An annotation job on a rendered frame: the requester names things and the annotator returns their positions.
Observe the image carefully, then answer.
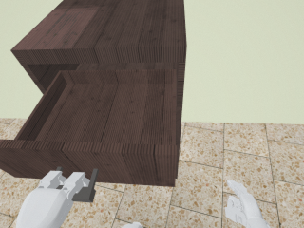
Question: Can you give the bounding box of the left robot hand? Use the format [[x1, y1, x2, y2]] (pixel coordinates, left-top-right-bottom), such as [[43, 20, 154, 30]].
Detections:
[[16, 170, 90, 228]]

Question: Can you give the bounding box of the right robot forearm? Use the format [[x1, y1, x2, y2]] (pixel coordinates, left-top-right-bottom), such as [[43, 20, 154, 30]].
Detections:
[[245, 218, 271, 228]]

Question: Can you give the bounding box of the right robot hand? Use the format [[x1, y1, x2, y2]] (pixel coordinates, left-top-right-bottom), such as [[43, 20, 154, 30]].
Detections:
[[224, 180, 263, 227]]

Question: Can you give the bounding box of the drawer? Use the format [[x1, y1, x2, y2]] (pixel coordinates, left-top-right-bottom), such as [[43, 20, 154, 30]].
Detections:
[[0, 69, 177, 187]]

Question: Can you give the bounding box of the handle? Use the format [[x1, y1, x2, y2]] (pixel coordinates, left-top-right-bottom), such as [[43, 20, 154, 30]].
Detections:
[[56, 166, 99, 203]]

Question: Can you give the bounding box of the cabinet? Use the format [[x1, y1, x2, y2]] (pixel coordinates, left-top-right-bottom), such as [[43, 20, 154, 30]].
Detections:
[[10, 0, 187, 179]]

